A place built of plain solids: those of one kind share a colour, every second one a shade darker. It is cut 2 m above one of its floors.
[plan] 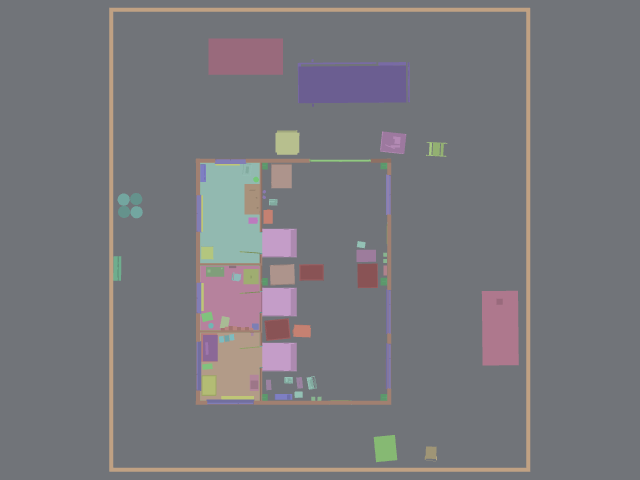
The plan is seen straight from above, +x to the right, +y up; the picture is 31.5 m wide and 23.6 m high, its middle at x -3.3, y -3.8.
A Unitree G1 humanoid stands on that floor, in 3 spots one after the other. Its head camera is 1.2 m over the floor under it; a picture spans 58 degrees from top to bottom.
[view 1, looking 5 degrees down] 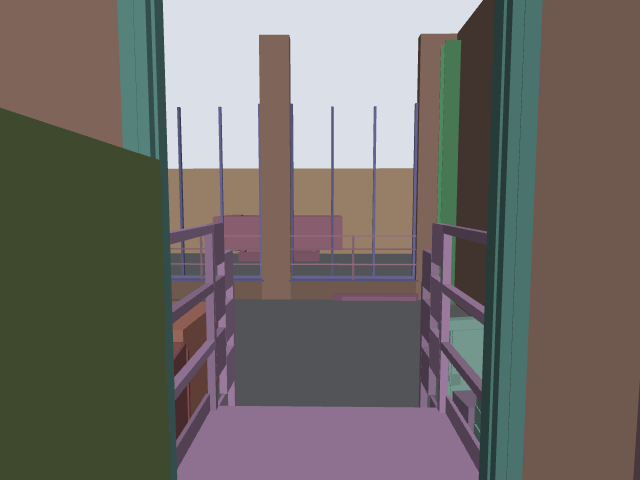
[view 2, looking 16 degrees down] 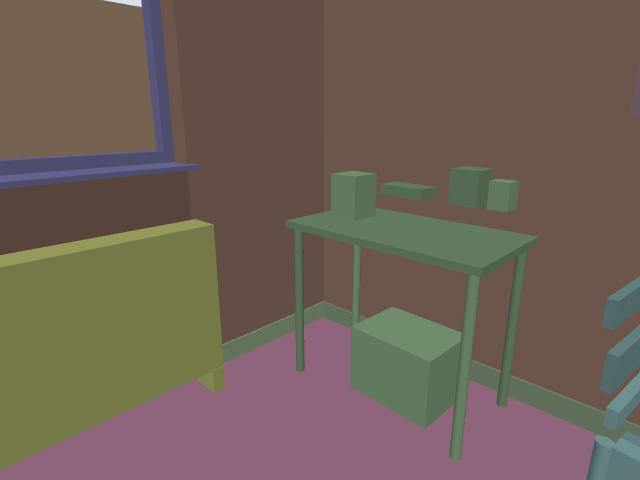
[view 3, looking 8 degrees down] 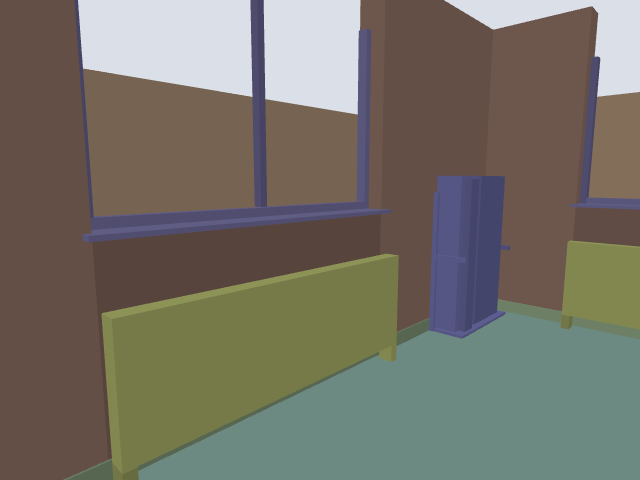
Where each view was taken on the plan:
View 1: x -7.50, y -9.55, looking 1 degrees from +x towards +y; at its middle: beyond_skip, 12.23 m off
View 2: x -7.50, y -6.85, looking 134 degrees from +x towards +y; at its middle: wall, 2.55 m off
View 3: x -7.50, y -3.95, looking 134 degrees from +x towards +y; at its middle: wall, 2.47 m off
